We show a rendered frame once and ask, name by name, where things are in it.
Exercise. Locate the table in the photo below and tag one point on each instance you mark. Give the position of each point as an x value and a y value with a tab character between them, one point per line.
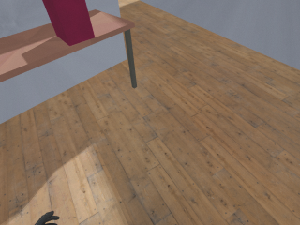
38	46

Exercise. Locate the left robot hand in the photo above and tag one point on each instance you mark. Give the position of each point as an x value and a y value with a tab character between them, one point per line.
46	218

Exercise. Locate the carton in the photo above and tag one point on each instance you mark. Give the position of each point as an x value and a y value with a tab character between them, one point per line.
70	20

